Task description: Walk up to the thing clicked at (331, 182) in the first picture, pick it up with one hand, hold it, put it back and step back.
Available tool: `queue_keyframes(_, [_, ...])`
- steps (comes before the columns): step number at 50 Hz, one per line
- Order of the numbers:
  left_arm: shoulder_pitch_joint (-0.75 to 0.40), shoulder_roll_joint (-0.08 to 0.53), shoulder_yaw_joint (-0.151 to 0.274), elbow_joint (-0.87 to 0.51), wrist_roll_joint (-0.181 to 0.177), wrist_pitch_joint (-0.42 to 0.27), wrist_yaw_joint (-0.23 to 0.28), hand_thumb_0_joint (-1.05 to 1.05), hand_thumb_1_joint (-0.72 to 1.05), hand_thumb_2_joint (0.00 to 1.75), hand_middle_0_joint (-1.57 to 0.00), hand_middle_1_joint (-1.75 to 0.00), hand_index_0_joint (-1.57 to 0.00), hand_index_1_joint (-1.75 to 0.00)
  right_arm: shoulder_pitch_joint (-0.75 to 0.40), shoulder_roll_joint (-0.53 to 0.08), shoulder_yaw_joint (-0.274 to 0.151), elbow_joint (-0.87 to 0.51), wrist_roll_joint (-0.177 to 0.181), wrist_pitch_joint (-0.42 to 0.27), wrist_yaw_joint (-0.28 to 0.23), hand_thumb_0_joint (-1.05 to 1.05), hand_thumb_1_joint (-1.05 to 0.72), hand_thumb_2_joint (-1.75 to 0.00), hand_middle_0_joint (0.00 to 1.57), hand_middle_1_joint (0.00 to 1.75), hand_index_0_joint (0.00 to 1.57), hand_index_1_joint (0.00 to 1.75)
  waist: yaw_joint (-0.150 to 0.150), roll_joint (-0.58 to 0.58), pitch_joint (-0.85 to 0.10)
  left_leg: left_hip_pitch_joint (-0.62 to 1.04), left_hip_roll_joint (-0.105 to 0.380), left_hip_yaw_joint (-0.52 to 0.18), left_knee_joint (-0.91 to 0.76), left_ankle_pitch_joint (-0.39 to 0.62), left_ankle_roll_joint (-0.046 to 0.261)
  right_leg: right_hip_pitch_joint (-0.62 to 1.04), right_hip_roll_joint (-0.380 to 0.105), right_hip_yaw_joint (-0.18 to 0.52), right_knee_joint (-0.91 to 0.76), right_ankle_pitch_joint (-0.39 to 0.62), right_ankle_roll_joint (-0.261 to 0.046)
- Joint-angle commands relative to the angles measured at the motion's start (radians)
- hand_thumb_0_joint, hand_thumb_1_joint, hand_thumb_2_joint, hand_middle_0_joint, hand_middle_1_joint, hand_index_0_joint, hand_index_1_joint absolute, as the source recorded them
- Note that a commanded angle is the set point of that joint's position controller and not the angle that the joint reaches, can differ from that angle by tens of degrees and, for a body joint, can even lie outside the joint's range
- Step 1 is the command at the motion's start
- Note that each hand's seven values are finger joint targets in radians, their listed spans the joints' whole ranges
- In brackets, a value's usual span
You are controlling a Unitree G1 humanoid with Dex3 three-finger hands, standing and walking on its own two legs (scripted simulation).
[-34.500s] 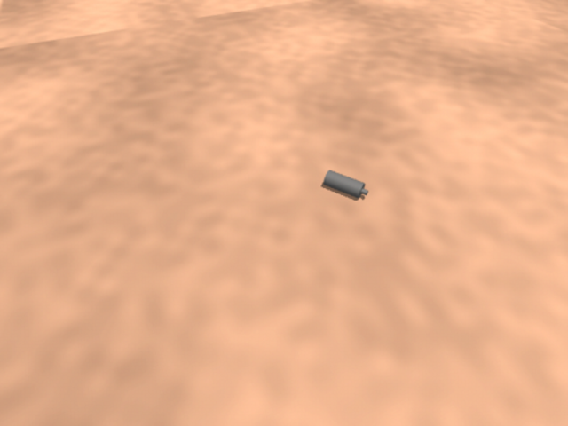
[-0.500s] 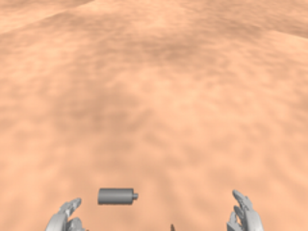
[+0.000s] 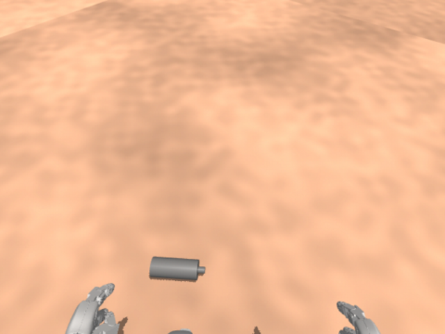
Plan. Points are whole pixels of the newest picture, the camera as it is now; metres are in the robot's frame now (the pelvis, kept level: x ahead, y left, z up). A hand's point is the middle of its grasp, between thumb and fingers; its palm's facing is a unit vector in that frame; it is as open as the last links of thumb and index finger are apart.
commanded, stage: stand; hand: left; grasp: from above
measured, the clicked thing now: (178, 268) +0.47 +0.20 -0.69
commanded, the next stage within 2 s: none
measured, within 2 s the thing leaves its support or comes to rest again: neither
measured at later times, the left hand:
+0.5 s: hand out of the picture +0.05 +0.24 -0.12, palm faces +0.04 -0.95 -0.31, open 7.4 cm
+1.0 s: hand out of the picture +0.04 +0.24 -0.12, palm faces +0.02 -0.94 -0.33, open 7.3 cm
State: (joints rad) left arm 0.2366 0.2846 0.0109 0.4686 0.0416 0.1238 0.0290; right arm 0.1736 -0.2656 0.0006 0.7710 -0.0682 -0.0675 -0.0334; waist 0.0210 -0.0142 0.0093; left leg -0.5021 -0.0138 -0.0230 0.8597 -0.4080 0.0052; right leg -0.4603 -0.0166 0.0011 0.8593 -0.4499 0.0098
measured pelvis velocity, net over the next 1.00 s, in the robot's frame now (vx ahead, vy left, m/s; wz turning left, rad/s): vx -0.01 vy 0.00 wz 0.00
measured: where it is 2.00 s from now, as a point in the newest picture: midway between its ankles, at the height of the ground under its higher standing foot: outside the picture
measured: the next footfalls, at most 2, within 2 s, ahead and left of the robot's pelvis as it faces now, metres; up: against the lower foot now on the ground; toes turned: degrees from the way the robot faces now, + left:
none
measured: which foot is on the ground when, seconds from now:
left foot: down 0.00-1.00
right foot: down 0.00-1.00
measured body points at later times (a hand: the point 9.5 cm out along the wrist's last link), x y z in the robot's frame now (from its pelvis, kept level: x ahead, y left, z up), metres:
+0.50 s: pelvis +0.00 +0.01 +0.04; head +0.00 +0.01 +0.49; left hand +0.05 +0.29 -0.10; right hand +0.07 -0.26 -0.10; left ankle +0.02 +0.12 -0.70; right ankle +0.00 -0.13 -0.70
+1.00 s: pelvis -0.01 +0.00 +0.05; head -0.01 -0.01 +0.50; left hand +0.04 +0.29 -0.09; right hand +0.05 -0.29 -0.10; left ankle +0.02 +0.12 -0.70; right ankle +0.00 -0.13 -0.70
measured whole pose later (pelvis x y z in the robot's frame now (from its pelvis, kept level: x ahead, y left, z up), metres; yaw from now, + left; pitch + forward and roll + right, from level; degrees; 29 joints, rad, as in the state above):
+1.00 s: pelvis -0.01 +0.00 +0.05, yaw +0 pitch -4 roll +0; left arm 0.15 0.30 0.03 1.15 0.02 0.00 0.02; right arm 0.15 -0.30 -0.03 1.13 -0.02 0.00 -0.01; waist 0.01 0.01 0.06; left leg -0.13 -0.01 -0.03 0.36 -0.16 0.00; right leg -0.09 -0.01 0.00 0.35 -0.19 0.01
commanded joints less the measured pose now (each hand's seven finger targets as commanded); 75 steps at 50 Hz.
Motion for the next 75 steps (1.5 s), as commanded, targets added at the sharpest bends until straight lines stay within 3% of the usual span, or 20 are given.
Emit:
queue_keyframes(1, [-0.060,0.152,0.083,0.079,0.004,-0.099,0.015,0.00,0.90,0.90,-0.20,-0.30,-0.20,-0.30,-0.028,-0.151,-0.084,-0.033,0.015,-0.012,0.015,0.00,-0.90,-0.90,0.20,0.30,0.20,0.30,0.001,-0.016,-0.129,0.188,0.041,-0.069,-0.202,0.232,0.060,0.113,-0.076,0.110,-0.239,0.215,-0.056])
queue_keyframes(3, [-0.065,0.138,0.081,0.150,0.001,-0.109,0.014,0.00,0.90,0.90,-0.20,-0.30,-0.20,-0.30,-0.033,-0.162,-0.085,0.001,0.009,-0.003,0.014,0.00,-0.90,-0.90,0.20,0.30,0.20,0.30,0.008,0.057,-0.079,0.177,0.066,-0.114,-0.291,0.156,0.064,0.124,-0.053,0.079,-0.254,0.163,-0.040])
queue_keyframes(7, [-0.058,0.140,0.082,0.277,0.000,-0.132,0.013,0.00,0.90,0.90,-0.20,-0.30,-0.20,-0.30,-0.038,-0.163,-0.085,0.057,0.017,0.008,0.007,0.00,-0.90,-0.90,0.20,0.30,0.20,0.30,0.007,0.023,-0.077,0.246,0.073,-0.108,-0.325,0.291,0.053,0.208,-0.065,0.078,-0.320,0.299,-0.039])
queue_keyframes(8, [-0.069,0.143,0.082,0.300,-0.001,-0.134,0.014,0.00,0.90,0.90,-0.20,-0.30,-0.20,-0.30,-0.027,-0.170,-0.086,0.072,0.019,0.014,0.003,0.00,-0.90,-0.90,0.20,0.30,0.20,0.30,-0.001,0.032,-0.066,0.243,0.074,-0.109,-0.353,0.276,0.050,0.223,-0.065,0.077,-0.339,0.299,-0.036])
queue_keyframes(10, [-0.057,0.151,0.081,0.354,-0.006,-0.138,0.016,0.00,0.90,0.90,-0.20,-0.30,-0.20,-0.30,-0.026,-0.171,-0.085,0.103,0.024,0.019,0.000,0.00,-0.90,-0.90,0.20,0.30,0.20,0.30,0.001,0.011,-0.080,0.300,0.074,-0.096,-0.350,0.373,0.046,0.267,-0.083,0.084,-0.372,0.391,-0.041])
queue_keyframes(12, [-0.065,0.156,0.078,0.397,-0.010,-0.139,0.018,0.00,0.90,0.90,-0.20,-0.30,-0.20,-0.30,-0.017,-0.180,-0.085,0.134,0.028,0.025,-0.004,0.00,-0.90,-0.90,0.20,0.30,0.20,0.30,-0.008,0.012,-0.062,0.325,0.075,-0.091,-0.381,0.391,0.042,0.285,-0.086,0.083,-0.406,0.410,-0.040])
queue_keyframes(15, [-0.079,0.154,0.074,0.450,-0.015,-0.131,0.020,0.00,0.90,0.90,-0.20,-0.30,-0.20,-0.30,-0.026,-0.191,-0.082,0.172,0.032,0.031,-0.007,0.00,-0.90,-0.90,0.20,0.30,0.20,0.30,-0.007,0.055,-0.027,0.327,0.092,-0.116,-0.472,0.316,0.039,0.303,-0.071,0.063,-0.440,0.320,-0.027])
queue_keyframes(18, [-0.079,0.160,0.070,0.499,-0.012,-0.135,0.019,0.00,0.90,0.90,-0.20,-0.30,-0.20,-0.30,-0.028,-0.193,-0.080,0.203,0.037,0.034,-0.009,0.00,-0.90,-0.90,0.20,0.30,0.20,0.30,-0.007,0.023,-0.027,0.364,0.096,-0.107,-0.488,0.381,0.034,0.337,-0.083,0.064,-0.472,0.366,-0.023])
queue_keyframes(21, [-0.083,0.160,0.066,0.536,-0.011,-0.133,0.018,0.00,0.90,0.90,-0.20,-0.30,-0.20,-0.30,-0.037,-0.198,-0.080,0.228,0.039,0.035,-0.009,0.00,-0.90,-0.90,0.20,0.30,0.20,0.30,-0.006,0.039,-0.004,0.373,0.099,-0.113,-0.527,0.337,0.029,0.341,-0.081,0.062,-0.499,0.332,-0.021])
queue_keyframes(23, [-0.093,0.162,0.064,0.555,-0.011,-0.130,0.015,0.00,0.90,0.90,-0.20,-0.30,-0.20,-0.30,-0.036,-0.200,-0.079,0.244,0.038,0.040,-0.008,0.00,-0.90,-0.90,0.20,0.30,0.20,0.30,-0.010,0.054,0.041,0.329,0.099,-0.124,-0.574,0.205,0.025,0.335,-0.073,0.058,-0.513,0.271,-0.018])
queue_keyframes(24, [-0.089,0.163,0.064,0.565,-0.011,-0.130,0.014,0.00,0.90,0.90,-0.20,-0.30,-0.20,-0.30,-0.049,-0.201,-0.080,0.248,0.037,0.040,-0.007,0.00,-0.90,-0.90,0.20,0.30,0.20,0.30,-0.005,0.053,0.042,0.332,0.103,-0.129,-0.584,0.193,0.025,0.340,-0.075,0.058,-0.514,0.270,-0.019])
queue_keyframes(29, [-0.091,0.169,0.059,0.594,-0.007,-0.141,0.012,0.00,0.90,0.90,-0.20,-0.30,-0.20,-0.30,-0.050,-0.196,-0.076,0.266,0.042,0.042,0.000,0.00,-0.90,-0.90,0.20,0.30,0.20,0.30,-0.009,0.002,0.044,0.350,0.094,-0.110,-0.571,0.247,0.022,0.346,-0.090,0.071,-0.564,0.268,-0.015])
queue_keyframes(32, [-0.098,0.174,0.058,0.603,-0.009,-0.141,0.010,0.00,0.90,0.90,-0.20,-0.30,-0.20,-0.30,-0.068,-0.202,-0.077,0.273,0.041,0.044,0.002,0.00,-0.90,-0.90,0.20,0.30,0.20,0.30,-0.008,0.023,0.047,0.352,0.100,-0.115,-0.582,0.202,0.020,0.335,-0.086,0.067,-0.572,0.240,-0.016])
queue_keyframes(45, [-0.119,0.202,0.055,0.627,-0.017,-0.143,0.005,0.00,0.90,0.90,-0.20,-0.30,-0.20,-0.30,-0.066,-0.222,-0.064,0.304,0.044,0.043,0.008,0.00,-0.90,-0.90,0.20,0.30,0.20,0.30,-0.015,0.031,0.049,0.342,0.107,-0.107,-0.597,0.181,0.018,0.331,-0.091,0.082,-0.589,0.232,-0.021])
queue_keyframes(54, [-0.127,0.210,0.053,0.631,-0.021,-0.151,0.002,0.00,0.90,0.90,-0.20,-0.30,-0.20,-0.30,-0.079,-0.233,-0.058,0.308,0.049,0.042,0.011,0.00,-0.90,-0.90,0.20,0.30,0.20,0.30,-0.015,0.022,0.010,0.386,0.114,-0.096,-0.571,0.281,0.022,0.349,-0.100,0.089,-0.600,0.298,-0.024])
queue_keyframes(59, [-0.130,0.210,0.053,0.638,-0.023,-0.148,-0.001,0.00,0.90,0.90,-0.20,-0.30,-0.20,-0.30,-0.073,-0.235,-0.052,0.317,0.050,0.043,0.010,0.00,-0.90,-0.90,0.20,0.30,0.20,0.30,-0.016,0.026,0.030,0.360,0.115,-0.097,-0.586,0.241,0.019,0.343,-0.095,0.086,-0.601,0.269,-0.023])
queue_keyframes(65, [-0.141,0.221,0.054,0.636,-0.024,-0.149,-0.004,0.00,0.90,0.90,-0.20,-0.30,-0.20,-0.30,-0.075,-0.234,-0.047,0.317,0.050,0.039,0.010,0.00,-0.90,-0.90,0.20,0.30,0.20,0.30,-0.019,0.014,0.010,0.383,0.120,-0.092,-0.585,0.299,0.016,0.348,-0.097,0.086,-0.597,0.300,-0.028])
queue_keyframes(67, [-0.145,0.216,0.054,0.633,-0.024,-0.152,-0.004,0.00,0.90,0.90,-0.20,-0.30,-0.20,-0.30,-0.080,-0.244,-0.048,0.314,0.051,0.036,0.009,0.00,-0.90,-0.90,0.20,0.30,0.20,0.30,-0.017,0.028,-0.017,0.406,0.128,-0.087,-0.566,0.375,0.020,0.368,-0.104,0.089,-0.586,0.381,-0.027])
queue_keyframes(71, [-0.155,0.227,0.056,0.630,-0.027,-0.151,-0.005,0.00,0.90,0.90,-0.20,-0.30,-0.20,-0.30,-0.074,-0.249,-0.045,0.320,0.050,0.037,0.008,0.00,-0.90,-0.90,0.20,0.30,0.20,0.30,-0.019,0.027,-0.015,0.393,0.125,-0.085,-0.580,0.338,0.017,0.376,-0.102,0.087,-0.594,0.360,-0.024])
queue_keyframes(75, [-0.161,0.223,0.055,0.629,-0.027,-0.151,-0.005,0.00,0.90,0.90,-0.20,-0.30,-0.20,-0.30,-0.084,-0.252,-0.047,0.316,0.052,0.035,0.007,0.00,-0.90,-0.90,0.20,0.30,0.20,0.30,-0.020,0.014,-0.039,0.424,0.132,-0.081,-0.566,0.415,0.016,0.382,-0.105,0.086,-0.581,0.417,-0.028])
